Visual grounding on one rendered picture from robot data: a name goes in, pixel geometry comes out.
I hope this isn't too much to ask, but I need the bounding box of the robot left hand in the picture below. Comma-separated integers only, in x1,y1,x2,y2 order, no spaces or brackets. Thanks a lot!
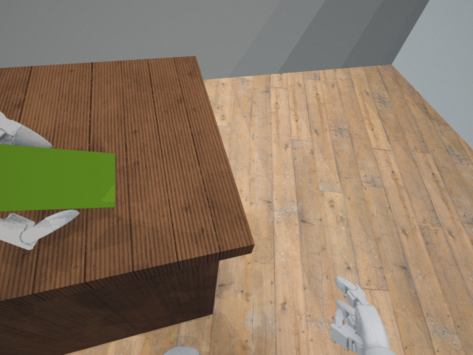
0,112,80,250

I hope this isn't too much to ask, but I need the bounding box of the sponge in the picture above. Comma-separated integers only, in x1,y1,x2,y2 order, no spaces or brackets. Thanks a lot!
0,144,115,212

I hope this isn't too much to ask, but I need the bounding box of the robot right hand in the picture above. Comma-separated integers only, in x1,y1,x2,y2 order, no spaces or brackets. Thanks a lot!
331,276,390,355

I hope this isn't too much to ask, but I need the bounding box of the table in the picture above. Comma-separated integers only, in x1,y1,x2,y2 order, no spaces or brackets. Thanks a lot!
0,56,255,355

